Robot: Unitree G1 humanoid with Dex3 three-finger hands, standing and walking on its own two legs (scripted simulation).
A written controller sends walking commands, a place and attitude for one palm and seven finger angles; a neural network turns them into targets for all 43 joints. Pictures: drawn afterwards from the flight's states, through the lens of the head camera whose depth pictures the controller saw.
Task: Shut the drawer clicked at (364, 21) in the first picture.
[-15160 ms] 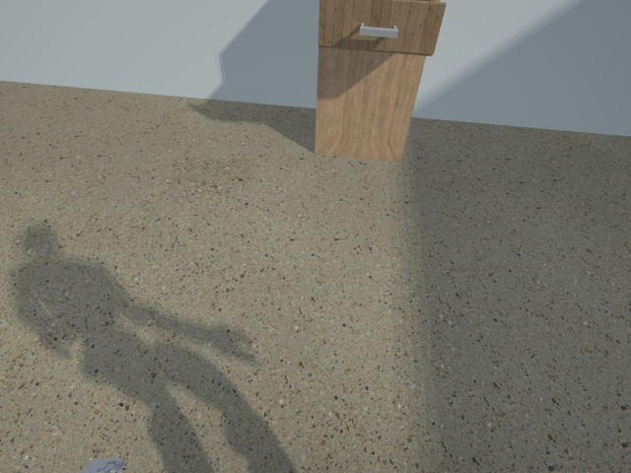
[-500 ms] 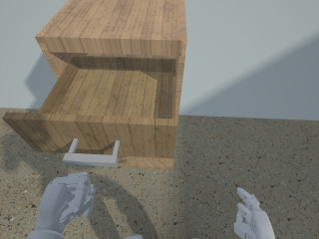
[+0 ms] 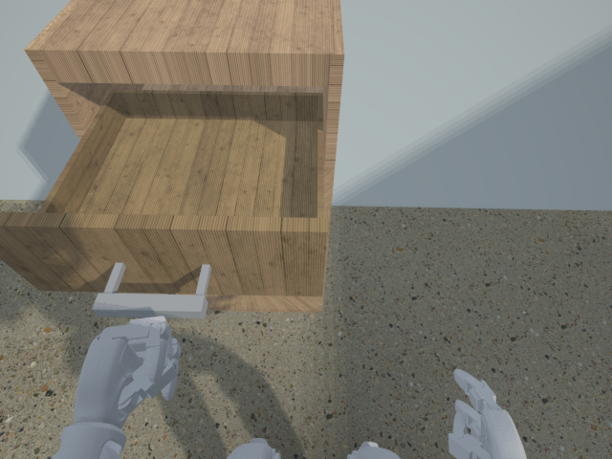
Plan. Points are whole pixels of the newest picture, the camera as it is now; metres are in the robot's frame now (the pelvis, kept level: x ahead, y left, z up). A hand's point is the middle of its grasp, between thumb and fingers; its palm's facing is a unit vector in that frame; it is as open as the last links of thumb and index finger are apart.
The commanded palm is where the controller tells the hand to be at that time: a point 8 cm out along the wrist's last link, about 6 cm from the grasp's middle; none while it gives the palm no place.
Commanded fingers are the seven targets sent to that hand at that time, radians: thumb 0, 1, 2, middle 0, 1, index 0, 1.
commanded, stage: bring the fist close to the handle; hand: left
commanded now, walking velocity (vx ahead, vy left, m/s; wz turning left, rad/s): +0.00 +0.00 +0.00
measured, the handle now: (156, 289) +0.31 +0.20 +0.06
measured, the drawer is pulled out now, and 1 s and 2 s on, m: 0.28 0.23 0.10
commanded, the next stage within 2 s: push the drawer shut in 0.18 s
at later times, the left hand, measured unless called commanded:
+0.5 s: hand (169, 354) +0.23 +0.17 +0.06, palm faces +0.00 -1.00 -0.06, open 3.3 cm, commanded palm +0.21 +0.22 +0.06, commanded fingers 0.00 0.90 0.90 -1.40 -1.60 -1.40 -1.60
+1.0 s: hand (177, 314) +0.28 +0.17 +0.05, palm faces -0.01 -1.00 -0.05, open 3.1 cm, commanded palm +0.27 +0.22 +0.06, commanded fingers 0.00 0.90 0.90 -1.40 -1.60 -1.40 -1.60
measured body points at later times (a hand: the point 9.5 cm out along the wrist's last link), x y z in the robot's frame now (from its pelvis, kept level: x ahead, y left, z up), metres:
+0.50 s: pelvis +0.00 +0.00 +0.00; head +0.06 -0.01 +0.44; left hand +0.23 +0.22 +0.06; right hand +0.18 -0.24 -0.08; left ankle +0.00 +0.11 -0.67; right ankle +0.01 -0.09 -0.67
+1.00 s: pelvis -0.01 +0.00 +0.00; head +0.05 +0.00 +0.45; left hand +0.28 +0.22 +0.06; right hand +0.16 -0.23 -0.09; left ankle +0.00 +0.11 -0.67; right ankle +0.01 -0.09 -0.67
